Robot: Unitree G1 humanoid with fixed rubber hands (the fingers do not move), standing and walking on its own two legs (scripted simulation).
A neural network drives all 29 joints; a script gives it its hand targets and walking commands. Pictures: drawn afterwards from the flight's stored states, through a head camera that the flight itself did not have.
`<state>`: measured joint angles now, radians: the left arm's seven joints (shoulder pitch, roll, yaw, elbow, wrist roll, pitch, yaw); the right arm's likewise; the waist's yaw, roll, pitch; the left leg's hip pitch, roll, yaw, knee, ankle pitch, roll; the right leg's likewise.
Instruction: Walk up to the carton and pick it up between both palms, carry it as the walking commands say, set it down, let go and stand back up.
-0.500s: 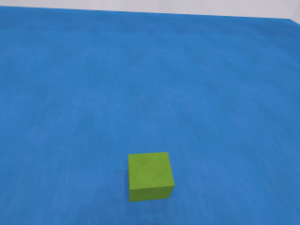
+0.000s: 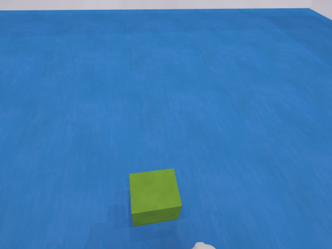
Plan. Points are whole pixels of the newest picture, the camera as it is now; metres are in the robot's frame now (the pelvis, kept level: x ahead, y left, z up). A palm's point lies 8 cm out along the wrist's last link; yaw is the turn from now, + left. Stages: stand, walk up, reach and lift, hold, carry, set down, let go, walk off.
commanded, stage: walk up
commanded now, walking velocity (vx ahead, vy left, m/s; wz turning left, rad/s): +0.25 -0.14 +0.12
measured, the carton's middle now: (154, 197) +0.53 -0.01 -0.68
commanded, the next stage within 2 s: stand in 1.00 s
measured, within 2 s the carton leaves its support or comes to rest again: neither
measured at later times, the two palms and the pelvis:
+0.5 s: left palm out of the picture +0.07 +0.17 -0.12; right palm (273, 236) +0.18 -0.33 -0.16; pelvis +0.09 -0.08 -0.01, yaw +3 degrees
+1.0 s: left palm out of the picture +0.09 +0.20 -0.16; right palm (250, 243) +0.17 -0.25 -0.15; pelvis +0.11 -0.03 -0.01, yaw +2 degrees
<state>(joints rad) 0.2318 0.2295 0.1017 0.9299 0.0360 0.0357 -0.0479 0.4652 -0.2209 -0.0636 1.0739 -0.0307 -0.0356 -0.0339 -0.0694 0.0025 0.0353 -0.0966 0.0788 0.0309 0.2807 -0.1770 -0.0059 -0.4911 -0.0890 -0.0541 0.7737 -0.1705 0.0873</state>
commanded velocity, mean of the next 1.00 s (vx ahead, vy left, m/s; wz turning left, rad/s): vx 0.06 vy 0.05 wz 0.04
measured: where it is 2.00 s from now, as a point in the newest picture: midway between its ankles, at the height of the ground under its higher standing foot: outside the picture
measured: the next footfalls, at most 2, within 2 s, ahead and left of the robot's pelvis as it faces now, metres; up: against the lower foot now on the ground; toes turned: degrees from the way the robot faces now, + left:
right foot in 0.14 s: +0.14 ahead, -0.20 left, +0.00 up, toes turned -5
left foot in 0.66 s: +0.15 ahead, +0.08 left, +0.00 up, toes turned +2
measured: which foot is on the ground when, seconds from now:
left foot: down 0.00-0.14, up 0.16-0.64, down 0.66-1.00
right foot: up 0.00-0.12, down 0.14-0.66, up 0.68-0.90, down 0.92-1.00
